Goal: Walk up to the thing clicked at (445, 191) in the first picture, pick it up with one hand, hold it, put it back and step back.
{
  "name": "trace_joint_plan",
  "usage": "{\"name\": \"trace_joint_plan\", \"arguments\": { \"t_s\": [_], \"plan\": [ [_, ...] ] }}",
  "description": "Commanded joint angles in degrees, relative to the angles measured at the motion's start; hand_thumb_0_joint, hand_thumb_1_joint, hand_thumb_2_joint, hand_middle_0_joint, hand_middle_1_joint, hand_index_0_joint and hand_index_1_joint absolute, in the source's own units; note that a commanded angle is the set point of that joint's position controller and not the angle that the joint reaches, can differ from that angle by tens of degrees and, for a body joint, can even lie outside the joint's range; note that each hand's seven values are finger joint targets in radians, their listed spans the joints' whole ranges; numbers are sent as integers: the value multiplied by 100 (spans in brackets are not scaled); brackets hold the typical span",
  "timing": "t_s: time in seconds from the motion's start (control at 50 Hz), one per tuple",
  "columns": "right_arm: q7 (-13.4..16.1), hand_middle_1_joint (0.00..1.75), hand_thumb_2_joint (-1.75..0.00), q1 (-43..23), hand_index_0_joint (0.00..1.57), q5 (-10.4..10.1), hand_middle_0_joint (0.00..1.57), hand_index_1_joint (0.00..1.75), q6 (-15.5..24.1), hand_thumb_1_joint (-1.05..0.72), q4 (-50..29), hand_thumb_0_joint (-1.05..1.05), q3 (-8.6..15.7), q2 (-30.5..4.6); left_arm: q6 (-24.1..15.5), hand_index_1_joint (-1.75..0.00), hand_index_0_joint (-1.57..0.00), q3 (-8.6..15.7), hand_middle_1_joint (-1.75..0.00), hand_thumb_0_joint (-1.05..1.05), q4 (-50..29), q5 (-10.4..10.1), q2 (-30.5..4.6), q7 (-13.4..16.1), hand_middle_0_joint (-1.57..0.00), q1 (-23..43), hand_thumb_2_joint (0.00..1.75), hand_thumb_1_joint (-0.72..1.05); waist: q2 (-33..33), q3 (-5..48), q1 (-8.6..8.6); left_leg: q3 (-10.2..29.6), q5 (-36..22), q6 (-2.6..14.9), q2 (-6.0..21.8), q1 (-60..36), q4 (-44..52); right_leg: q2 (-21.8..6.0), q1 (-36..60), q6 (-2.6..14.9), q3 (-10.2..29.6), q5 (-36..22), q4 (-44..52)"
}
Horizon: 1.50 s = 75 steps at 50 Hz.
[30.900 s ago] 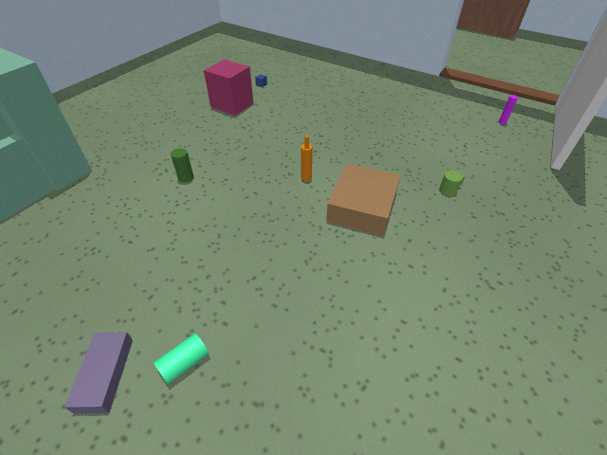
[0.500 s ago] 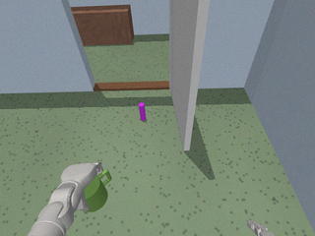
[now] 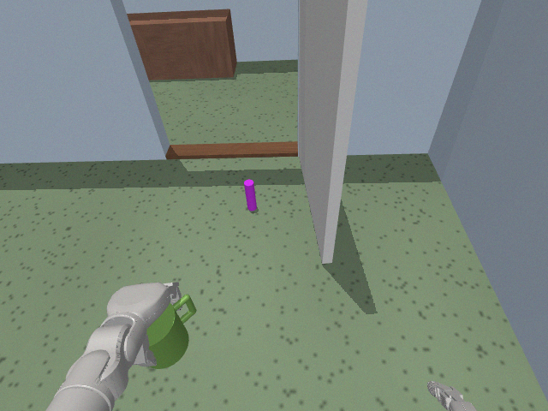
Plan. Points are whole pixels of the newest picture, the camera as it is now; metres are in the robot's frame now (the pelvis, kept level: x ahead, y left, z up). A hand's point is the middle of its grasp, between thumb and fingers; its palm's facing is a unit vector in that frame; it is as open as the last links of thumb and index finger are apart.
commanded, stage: hold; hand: left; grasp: from above
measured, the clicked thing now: (165, 326) +0.31 +0.21 -0.08
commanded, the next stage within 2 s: crouch in 0.20 s
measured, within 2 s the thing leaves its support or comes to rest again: neither
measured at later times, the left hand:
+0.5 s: hand (150, 333) +0.29 +0.23 -0.05, palm faces -0.46 -0.06 -0.88, open 11.2 cm
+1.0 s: hand (175, 352) +0.33 +0.25 -0.26, palm faces -0.43 +0.01 -0.90, open 11.2 cm
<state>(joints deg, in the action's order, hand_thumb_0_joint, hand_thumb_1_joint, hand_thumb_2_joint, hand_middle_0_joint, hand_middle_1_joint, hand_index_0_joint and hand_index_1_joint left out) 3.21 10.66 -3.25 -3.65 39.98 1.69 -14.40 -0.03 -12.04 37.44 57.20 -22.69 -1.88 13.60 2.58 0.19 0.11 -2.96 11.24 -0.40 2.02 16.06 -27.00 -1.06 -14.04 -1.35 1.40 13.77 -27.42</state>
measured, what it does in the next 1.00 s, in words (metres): lowers itself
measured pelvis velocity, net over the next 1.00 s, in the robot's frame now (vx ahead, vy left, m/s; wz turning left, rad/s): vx -0.03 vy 0.01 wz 0.00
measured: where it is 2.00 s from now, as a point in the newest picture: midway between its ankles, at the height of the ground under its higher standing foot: outside the picture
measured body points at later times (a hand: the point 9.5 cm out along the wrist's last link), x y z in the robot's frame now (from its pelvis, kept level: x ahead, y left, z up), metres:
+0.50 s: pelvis +0.00 +0.00 +0.00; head +0.02 -0.02 +0.45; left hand +0.31 +0.23 +0.00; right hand +0.15 -0.26 -0.11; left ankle +0.03 +0.12 -0.74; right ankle +0.01 -0.14 -0.74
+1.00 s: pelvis -0.03 +0.01 -0.13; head +0.10 +0.02 +0.30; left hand +0.35 +0.24 -0.21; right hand +0.03 -0.29 -0.25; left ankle +0.03 +0.12 -0.74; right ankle +0.01 -0.14 -0.74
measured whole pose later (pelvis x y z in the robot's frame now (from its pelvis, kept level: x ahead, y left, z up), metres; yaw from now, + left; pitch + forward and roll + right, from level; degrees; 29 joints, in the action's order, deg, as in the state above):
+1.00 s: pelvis -0.03 +0.01 -0.13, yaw +0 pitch +25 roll -2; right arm 0.9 14.9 1.9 -0.6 42.7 5.0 -15.7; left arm -4.3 -3.8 66.4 67.4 -23.8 22.3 30.9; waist 1.3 9.7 -6.4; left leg 0.3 28.7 0.1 3.3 72.4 -76.0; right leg -0.1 -68.5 -1.9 0.1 31.4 -74.9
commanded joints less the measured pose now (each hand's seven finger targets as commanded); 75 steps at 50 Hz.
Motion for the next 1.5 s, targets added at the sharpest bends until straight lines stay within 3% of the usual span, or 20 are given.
{"name": "trace_joint_plan", "arguments": {
  "t_s": [0.0, 0.16, 0.24, 0.26, 0.28, 0.32, 0.4, 0.52, 0.62, 0.74, 0.76, 0.86, 0.92, 0.96, 1.08, 1.1, 1.2, 1.34, 1.38, 1.48],
  "plan": [
    [30, 30, -90, -508, 20, -5, 20, 30, 233, -91, -775, 0, 231, -765, 41, -103, -79, 683, -103, 0, -1162, 6, -1234, 305, -78, 2042, 116, 38, -144, 1386, 8, 64, -786, 109, -230, -962, 278, 231, -8, 166, -130, -751, 474],
    [43, 30, -90, -485, 20, -11, 20, 30, 212, -91, -762, 0, 240, -782, 22, -101, -79, 721, -102, 0, -1369, 40, -1375, 286, -78, 2352, 114, 38, -28, 1502, -28, 53, -809, 119, -224, -1057, 283, 230, -9, 160, -104, -816, 462],
    [30, 30, -90, -452, 20, -5, 20, 30, 214, -91, -775, 0, 257, -784, 21, -102, -77, 663, -103, 0, -1174, 10, -1185, 280, -77, 2007, 114, 36, -85, 1446, -4, 89, -818, 91, -193, -1057, 316, 250, -19, 190, -152, -765, 452],
    [26, 30, -90, -501, 20, -11, 20, 30, 214, -91, -805, 0, 264, -783, 6, -101, -78, 712, -102, 0, -1351, -24, -1235, 283, -78, 2003, 113, 38, 45, 1529, 90, 97, -877, 68, -194, -1111, 331, 254, 8, 209, -166, -787, 438],
    [29, 30, -91, -532, 20, -14, 20, 30, 209, -93, -819, 0, 253, -771, 21, -105, -83, 657, -109, 0, -1189, 2, -1199, 278, -79, 1958, 105, 44, -22, 1429, 30, 79, -877, 83, -218, -1053, 307, 239, -24, 196, -150, -798, 463],
    [28, 30, -90, -515, 20, 1, 20, 30, 206, -88, -816, 0, 251, -757, -16, -106, -71, 745, -108, 0, -1399, 23, -1303, 312, -69, 2146, 113, 33, -43, 1533, 47, 63, -873, 104, -242, -1023, 276, 221, 67, 172, -127, -831, 472],
    [24, 30, -90, -425, 20, -9, 20, 30, 183, -88, -788, 0, 266, -747, -81, -106, -71, 621, -108, 0, -1045, 93, -1083, 416, -69, 1865, 113, 33, -287, 1309, -48, 43, -839, 134, -258, -871, 226, 206, -74, 146, -107, -859, 450],
    [-38, 30, -90, -205, 20, 85, 20, 30, 104, -88, -596, 0, 333, -793, -238, -104, -69, 687, -105, 0, -272, 322, -999, 1032, -68, 1884, 111, 29, -289, 1233, -167, 75, -608, 80, -265, -586, -58, 186, -555, 172, -139, -622, 186],
    [-141, 30, -90, 89, 20, 201, 20, 30, 104, -89, -319, 0, 404, -882, -311, -110, -73, 690, -111, 0, 493, 529, -1031, 1619, -72, 2489, 118, 35, -142, 1513, -355, 137, -401, 17, -218, 15, -828, 202, -1454, 196, -177, -415, -485],
    [-257, 30, -89, 512, 20, 354, 20, 30, 249, -89, -262, 0, 539, -935, -483, -109, -74, 816, -111, 0, 1189, 943, -1029, 2272, -71, 2994, 115, 35, 96, 2316, -446, 199, -117, -8, -194, 1510, -2440, 211, -2977, 252, -213, -144, -2052],
    [-274, 30, -90, 591, 20, 378, 20, 30, 271, -89, -261, 0, 545, -977, -488, -109, -74, 791, -112, 0, 1375, 1021, -1006, 2356, -71, 3092, 116, 35, 134, 2442, -549, 219, -71, 15, -182, 1752, -2702, 213, -3299, 258, -214, -94, -2304],
    [-232, 30, -89, 773, 20, 465, 20, 30, 416, -89, -225, 0, 605, -1047, -438, -109, -74, 995, -112, 0, 1626, 1011, -1199, 2704, -71, 3591, 113, 37, 531, 3316, -557, 361, 174, 20, -104, 2528, -3684, 267, -4544, 324, -348, 217, -3450],
    [-196, 30, -89, 829, 20, 522, 20, 30, 471, -89, -161, 0, 598, -1054, -371, -106, -75, 1151, -107, 0, 2091, 980, -1314, 2777, -73, 3442, 114, 37, 252, 3528, -560, 392, 365, 98, -121, 3467, -4278, 277, -4932, 320, -395, 327, -4024],
    [-174, 30, -89, 820, 20, 556, 20, 30, 504, -89, -153, 0, 605, -1046, -355, -107, -75, 1290, -109, 0, 1758, 980, -1588, 2797, -73, 3786, 116, 36, 559, 4023, -501, 381, 449, 91, -135, 3670, -4593, 272, -5184, 348, -382, 394, -4399],
    [-228, 30, -90, 894, 20, 669, 20, 30, 580, -90, -36, 0, 601, -1107, -337, -107, -76, 1545, -109, 0, 2361, 1006, -1855, 2667, -75, 3630, 115, 38, 472, 4106, -607, 521, 821, 112, -95, 4727, -5431, 238, -6295, 336, -447, 798, -5261],
    [-240, 30, -90, 849, 20, 674, 20, 30, 595, -89, -50, 0, 603, -1066, -390, -106, -76, 1539, -108, 0, 2020, 998, -1898, 2655, -75, 3926, 115, 38, 665, 4309, -565, 497, 930, 116, -107, 4789, -5539, 256, -6430, 352, -454, 912, -5360],
    [-338, 30, -90, 898, 20, 736, 20, 30, 694, -89, 5, 0, 582, -1082, -628, -103, -81, 1640, -106, 0, 2171, 1078, -2071, 2608, -79, 4228, 112, 43, 525, 4455, -737, 626, 1537, 142, -97, 5478, -6174, 270, -7201, 346, -541, 1404, -5923],
    [-512, 30, -90, 986, 20, 863, 20, 30, 809, -90, 163, 0, 524, -1172, -928, -100, -86, 1812, -102, 0, 2029, 1241, -2353, 2787, -84, 4706, 113, 48, 984, 5007, -855, 750, 1288, 96, -59, 5605, -6911, 261, -8045, 337, -654, 1303, -6686],
    [-560, 30, -90, 967, 20, 905, 20, 30, 828, -90, 180, 0, 498, -1176, -935, -100, -86, 1927, -102, 0, 2041, 1268, -2460, 2855, -85, 4707, 115, 48, 1185, 5211, -758, 756, 1063, 77, -53, 5550, -7093, 268, -8190, 351, -677, 1195, -6930],
    [-652, 30, -90, 959, 20, 986, 20, 30, 858, -91, 251, 0, 450, -1170, -908, -102, -86, 1921, -103, 0, 2322, 1285, -2521, 2934, -84, 4956, 116, 47, 1250, 4924, -865, 672, 1140, 101, -35, 6062, -7563, 285, -8466, 330, -702, 1130, -7242]
  ]
}}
